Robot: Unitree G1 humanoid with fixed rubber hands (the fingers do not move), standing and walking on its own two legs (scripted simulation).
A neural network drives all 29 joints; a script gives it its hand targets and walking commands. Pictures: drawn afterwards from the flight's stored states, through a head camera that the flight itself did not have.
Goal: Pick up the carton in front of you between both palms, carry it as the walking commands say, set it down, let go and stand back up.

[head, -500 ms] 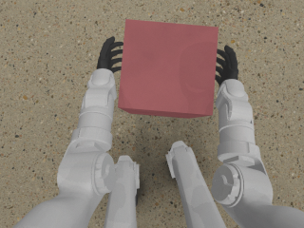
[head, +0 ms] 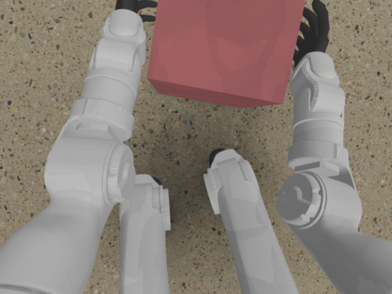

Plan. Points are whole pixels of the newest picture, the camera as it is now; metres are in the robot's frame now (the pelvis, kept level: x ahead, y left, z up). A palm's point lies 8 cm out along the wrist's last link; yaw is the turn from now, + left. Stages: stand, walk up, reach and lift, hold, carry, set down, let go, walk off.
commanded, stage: set down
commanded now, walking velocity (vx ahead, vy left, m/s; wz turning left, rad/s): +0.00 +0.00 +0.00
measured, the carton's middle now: (215, 46) +0.51 -0.14 -0.22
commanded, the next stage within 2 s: none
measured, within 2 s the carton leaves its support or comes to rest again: rests again in 0.82 s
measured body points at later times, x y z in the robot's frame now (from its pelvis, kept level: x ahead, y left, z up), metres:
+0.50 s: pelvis +0.01 +0.00 -0.05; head +0.37 -0.02 +0.20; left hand +0.59 +0.00 -0.22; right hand +0.46 -0.28 -0.22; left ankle +0.09 +0.11 -0.42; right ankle +0.13 -0.14 -0.42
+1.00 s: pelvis +0.00 +0.01 -0.06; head +0.38 -0.02 +0.18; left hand +0.59 +0.00 -0.25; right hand +0.46 -0.28 -0.24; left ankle +0.09 +0.11 -0.42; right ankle +0.13 -0.14 -0.42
